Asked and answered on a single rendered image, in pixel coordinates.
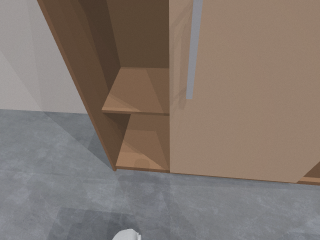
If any wardrobe door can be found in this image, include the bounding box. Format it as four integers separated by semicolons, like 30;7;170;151
304;162;320;178
169;0;320;183

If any left robot thigh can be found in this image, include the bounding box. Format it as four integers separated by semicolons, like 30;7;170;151
112;229;142;240

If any handle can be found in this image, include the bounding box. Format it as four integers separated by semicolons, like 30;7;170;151
186;0;203;99

